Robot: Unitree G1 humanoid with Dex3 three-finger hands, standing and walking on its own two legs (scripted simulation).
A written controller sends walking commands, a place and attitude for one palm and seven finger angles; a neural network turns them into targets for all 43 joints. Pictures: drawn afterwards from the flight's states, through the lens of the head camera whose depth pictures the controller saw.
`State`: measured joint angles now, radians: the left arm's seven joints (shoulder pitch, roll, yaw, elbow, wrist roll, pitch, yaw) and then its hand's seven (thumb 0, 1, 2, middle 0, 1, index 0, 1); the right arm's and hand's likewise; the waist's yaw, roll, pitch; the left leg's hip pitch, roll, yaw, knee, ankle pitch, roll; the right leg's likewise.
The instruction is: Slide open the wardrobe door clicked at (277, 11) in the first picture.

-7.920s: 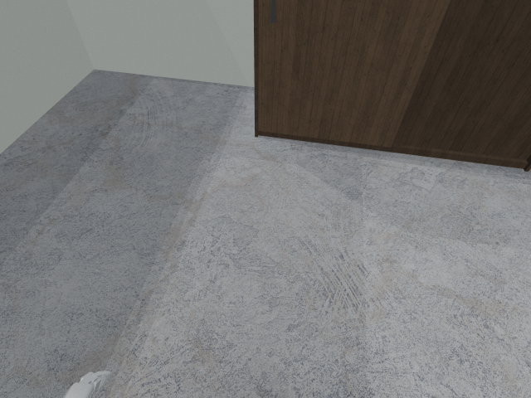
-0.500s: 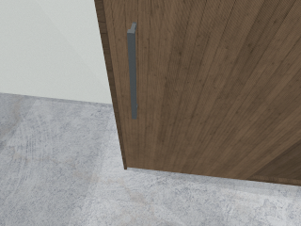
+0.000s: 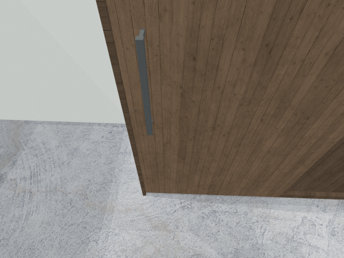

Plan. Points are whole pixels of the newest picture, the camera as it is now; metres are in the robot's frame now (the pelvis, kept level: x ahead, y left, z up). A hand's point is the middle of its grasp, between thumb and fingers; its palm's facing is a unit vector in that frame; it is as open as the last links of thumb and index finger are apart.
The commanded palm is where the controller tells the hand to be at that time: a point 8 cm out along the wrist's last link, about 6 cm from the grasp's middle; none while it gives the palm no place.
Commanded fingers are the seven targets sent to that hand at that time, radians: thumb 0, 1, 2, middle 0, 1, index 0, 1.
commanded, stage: look again from close up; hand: left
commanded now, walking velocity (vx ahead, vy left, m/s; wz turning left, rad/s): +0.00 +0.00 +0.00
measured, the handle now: (146, 91) +0.53 +0.10 +0.09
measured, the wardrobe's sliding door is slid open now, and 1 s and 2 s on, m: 0.00 0.00 0.00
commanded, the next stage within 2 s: raise the hand with hooked fingers in 1.20 s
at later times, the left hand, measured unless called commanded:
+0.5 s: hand out of the picture -0.01 +0.15 -0.17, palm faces -0.01 -0.98 -0.20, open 7.4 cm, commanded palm none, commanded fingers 0.00 0.90 0.90 -0.20 -0.30 -0.20 -0.30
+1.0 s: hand out of the picture +0.02 +0.15 -0.17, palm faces +0.01 -0.97 -0.23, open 7.4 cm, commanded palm none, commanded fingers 0.00 0.90 0.90 -0.20 -0.30 -0.20 -0.30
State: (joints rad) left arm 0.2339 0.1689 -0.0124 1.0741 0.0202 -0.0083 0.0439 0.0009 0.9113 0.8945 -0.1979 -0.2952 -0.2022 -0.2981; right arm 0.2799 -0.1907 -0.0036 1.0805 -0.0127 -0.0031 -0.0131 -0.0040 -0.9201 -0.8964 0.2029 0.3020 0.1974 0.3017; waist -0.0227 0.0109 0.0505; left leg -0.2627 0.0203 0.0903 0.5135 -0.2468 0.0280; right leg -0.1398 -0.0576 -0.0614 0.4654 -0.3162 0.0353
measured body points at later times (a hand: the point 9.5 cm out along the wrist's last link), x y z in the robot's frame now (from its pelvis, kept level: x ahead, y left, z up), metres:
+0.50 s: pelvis +0.00 -0.02 +0.00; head +0.01 -0.03 +0.45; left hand +0.00 +0.20 -0.16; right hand +0.00 -0.25 -0.16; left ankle +0.02 +0.10 -0.74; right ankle -0.04 -0.14 -0.74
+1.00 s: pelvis +0.01 -0.04 +0.00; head +0.03 -0.04 +0.45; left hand +0.02 +0.20 -0.15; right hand +0.04 -0.27 -0.16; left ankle +0.02 +0.10 -0.74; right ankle -0.04 -0.14 -0.74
